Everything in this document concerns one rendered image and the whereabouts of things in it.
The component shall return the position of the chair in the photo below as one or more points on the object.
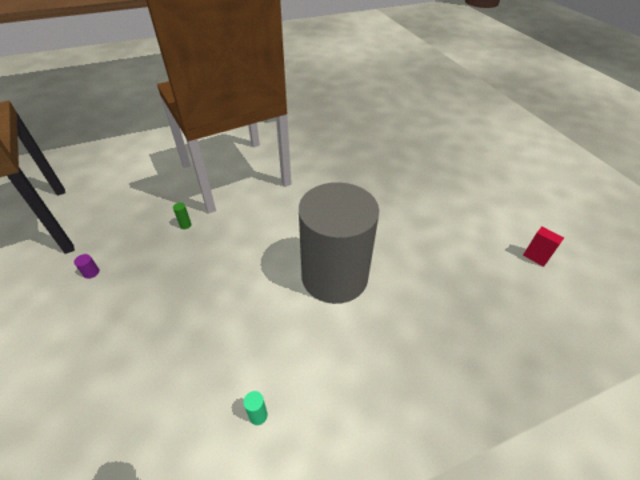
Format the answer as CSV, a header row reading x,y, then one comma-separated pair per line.
x,y
12,127
225,64

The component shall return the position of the table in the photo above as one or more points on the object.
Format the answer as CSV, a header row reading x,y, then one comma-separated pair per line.
x,y
24,10

